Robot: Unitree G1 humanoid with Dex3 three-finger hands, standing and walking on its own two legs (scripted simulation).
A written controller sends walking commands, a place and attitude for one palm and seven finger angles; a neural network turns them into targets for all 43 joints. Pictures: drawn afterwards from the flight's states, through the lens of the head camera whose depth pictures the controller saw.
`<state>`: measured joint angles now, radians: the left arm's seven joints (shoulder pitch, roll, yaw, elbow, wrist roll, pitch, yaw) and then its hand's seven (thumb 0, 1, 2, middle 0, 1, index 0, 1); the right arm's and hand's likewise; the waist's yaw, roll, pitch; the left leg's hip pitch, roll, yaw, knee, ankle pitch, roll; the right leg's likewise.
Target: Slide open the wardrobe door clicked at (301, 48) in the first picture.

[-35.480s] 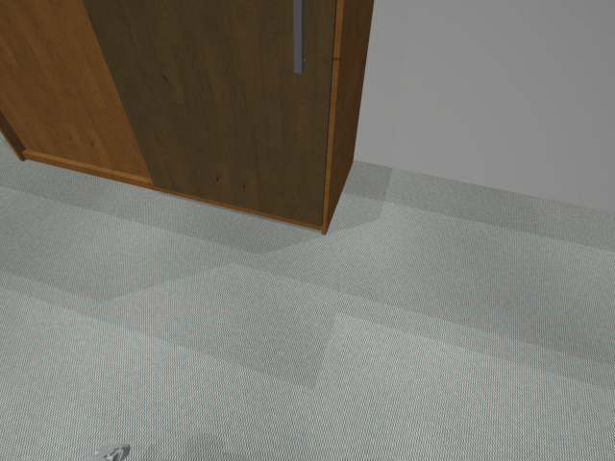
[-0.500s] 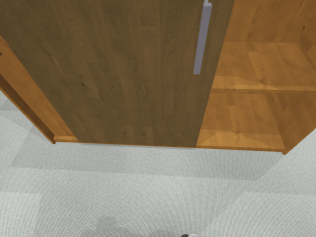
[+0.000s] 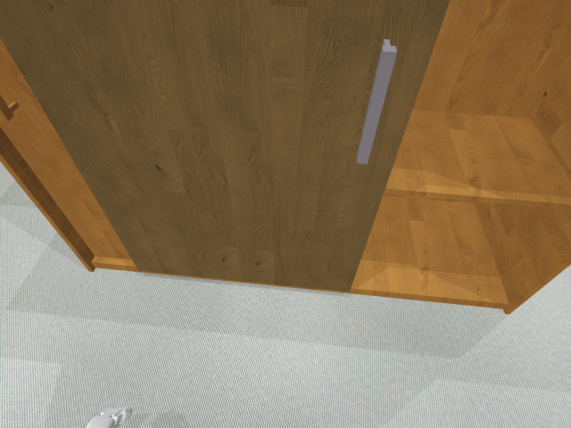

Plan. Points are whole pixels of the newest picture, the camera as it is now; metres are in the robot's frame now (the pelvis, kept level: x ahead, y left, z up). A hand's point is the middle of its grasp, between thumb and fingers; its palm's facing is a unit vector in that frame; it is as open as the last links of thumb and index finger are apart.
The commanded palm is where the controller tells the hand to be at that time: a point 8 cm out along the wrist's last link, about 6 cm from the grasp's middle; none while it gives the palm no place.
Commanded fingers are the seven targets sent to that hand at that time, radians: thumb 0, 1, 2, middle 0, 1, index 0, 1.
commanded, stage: let the arm hang, fingers relaxed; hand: right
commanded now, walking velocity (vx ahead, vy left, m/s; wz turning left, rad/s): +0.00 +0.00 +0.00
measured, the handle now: (373, 106) +0.68 -0.13 +0.09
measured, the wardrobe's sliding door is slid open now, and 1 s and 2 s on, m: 0.60 0.60 0.60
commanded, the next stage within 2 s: look to check the result in 0.10 s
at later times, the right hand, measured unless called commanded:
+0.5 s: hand out of the picture +0.09 -0.23 -0.16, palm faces -0.05 +0.94 -0.33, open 7.4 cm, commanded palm none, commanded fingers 0.00 -0.90 -0.90 0.20 0.30 0.20 0.30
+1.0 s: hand out of the picture +0.10 -0.22 -0.16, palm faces -0.04 +0.95 -0.31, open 7.4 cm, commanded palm none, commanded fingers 0.00 -0.90 -0.90 0.20 0.30 0.20 0.30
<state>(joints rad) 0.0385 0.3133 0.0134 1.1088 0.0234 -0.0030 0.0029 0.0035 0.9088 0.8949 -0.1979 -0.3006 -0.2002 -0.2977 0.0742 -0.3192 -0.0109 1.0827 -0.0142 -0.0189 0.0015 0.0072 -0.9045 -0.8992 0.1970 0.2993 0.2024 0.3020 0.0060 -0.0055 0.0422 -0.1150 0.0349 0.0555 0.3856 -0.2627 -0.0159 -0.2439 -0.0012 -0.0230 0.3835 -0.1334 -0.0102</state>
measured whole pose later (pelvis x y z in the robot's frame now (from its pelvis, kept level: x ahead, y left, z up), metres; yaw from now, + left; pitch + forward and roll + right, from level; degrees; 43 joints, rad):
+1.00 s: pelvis +0.03 +0.01 +0.00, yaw +1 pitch -1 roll +0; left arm 0.07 0.31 0.00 1.12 0.02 0.00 0.01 0.00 0.91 0.89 -0.20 -0.30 -0.20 -0.30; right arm 0.12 -0.32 0.00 1.11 -0.01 -0.01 -0.01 0.01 -0.90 -0.90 0.20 0.30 0.20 0.30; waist 0.01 0.01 0.05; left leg -0.02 0.01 0.05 0.29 -0.25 0.00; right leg -0.17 -0.02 -0.03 0.33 -0.15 0.01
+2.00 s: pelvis +0.02 +0.01 +0.00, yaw +1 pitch -1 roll +0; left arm 0.07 0.32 0.00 1.14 0.02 0.00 0.01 0.00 0.91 0.89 -0.20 -0.30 -0.20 -0.30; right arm 0.12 -0.33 0.00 1.12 -0.01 -0.01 0.00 0.01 -0.90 -0.90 0.20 0.30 0.20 0.30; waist 0.00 0.01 0.06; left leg -0.03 0.02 0.04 0.28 -0.23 -0.01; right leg -0.17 -0.01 -0.03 0.31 -0.13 0.00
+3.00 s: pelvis +0.01 +0.01 +0.01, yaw +1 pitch -1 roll +0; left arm 0.08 0.33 0.00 1.14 0.02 0.00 0.01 0.00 0.91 0.89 -0.20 -0.30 -0.20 -0.30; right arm 0.12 -0.34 0.00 1.12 -0.01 -0.01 0.00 0.01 -0.90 -0.90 0.20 0.30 0.20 0.30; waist 0.01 0.01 0.06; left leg -0.03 0.02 0.04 0.27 -0.23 -0.01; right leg -0.16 -0.01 -0.04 0.30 -0.12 0.00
